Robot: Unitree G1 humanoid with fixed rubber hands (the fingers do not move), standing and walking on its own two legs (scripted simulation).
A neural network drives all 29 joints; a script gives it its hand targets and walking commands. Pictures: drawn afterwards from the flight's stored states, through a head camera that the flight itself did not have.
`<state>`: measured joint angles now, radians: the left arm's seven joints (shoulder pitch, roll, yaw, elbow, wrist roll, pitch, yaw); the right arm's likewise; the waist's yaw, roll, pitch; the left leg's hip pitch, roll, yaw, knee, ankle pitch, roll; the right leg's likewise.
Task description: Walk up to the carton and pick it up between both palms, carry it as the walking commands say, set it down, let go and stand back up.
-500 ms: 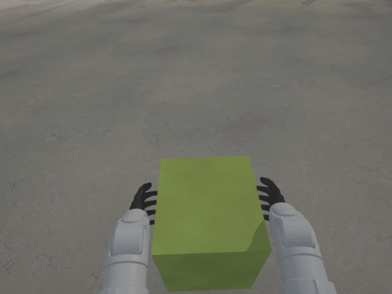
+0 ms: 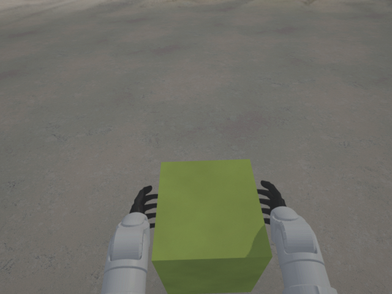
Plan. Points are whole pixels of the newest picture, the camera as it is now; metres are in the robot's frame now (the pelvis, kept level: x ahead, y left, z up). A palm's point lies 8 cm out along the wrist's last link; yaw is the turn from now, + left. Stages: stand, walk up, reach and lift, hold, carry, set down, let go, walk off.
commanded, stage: hold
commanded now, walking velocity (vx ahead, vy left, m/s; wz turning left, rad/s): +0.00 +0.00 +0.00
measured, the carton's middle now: (207, 229) +0.30 +0.00 -0.03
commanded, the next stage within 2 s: carry in 0.48 s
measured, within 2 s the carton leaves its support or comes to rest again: neither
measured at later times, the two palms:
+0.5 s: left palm (137, 218) +0.28 +0.15 +0.05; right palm (276, 212) +0.29 -0.14 +0.05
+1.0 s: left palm (99, 239) +0.24 +0.21 +0.06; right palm (249, 226) +0.25 -0.08 +0.06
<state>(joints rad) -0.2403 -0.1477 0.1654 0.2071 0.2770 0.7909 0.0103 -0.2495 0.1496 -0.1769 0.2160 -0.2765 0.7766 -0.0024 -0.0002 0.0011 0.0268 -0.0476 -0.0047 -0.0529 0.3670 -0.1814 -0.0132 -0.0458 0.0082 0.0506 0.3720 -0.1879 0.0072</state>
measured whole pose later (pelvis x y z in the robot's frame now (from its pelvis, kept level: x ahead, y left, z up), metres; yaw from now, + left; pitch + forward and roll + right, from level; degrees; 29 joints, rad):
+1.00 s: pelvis -0.02 +0.05 -0.03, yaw +3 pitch +4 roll +0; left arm -0.15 -0.13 0.06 -0.32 0.11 1.19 0.11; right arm -0.14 0.13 -0.09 -0.34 -0.10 1.19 -0.11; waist 0.00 -0.01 -0.09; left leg -0.48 -0.05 0.07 0.70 -0.34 0.03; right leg -0.46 -0.12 -0.01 0.69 -0.30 0.08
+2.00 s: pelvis -0.11 +0.24 -0.02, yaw +1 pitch +4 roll +2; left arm -0.17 -0.14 0.09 -0.35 0.11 1.22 0.10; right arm -0.17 0.13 -0.07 -0.35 -0.13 1.21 -0.10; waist 0.01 0.01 -0.08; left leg -0.51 -0.02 0.14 0.70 -0.33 0.03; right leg -0.40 -0.06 -0.16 0.64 -0.30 -0.04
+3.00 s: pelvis -0.22 +0.52 -0.01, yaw +1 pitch +4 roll +0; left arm -0.15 -0.13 0.10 -0.33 0.13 1.24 0.10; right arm -0.19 0.14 -0.07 -0.28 -0.11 1.22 -0.10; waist 0.01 -0.04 -0.09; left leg -0.38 0.05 0.10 0.56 -0.25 0.00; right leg -0.46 -0.13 -0.05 0.78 -0.50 0.08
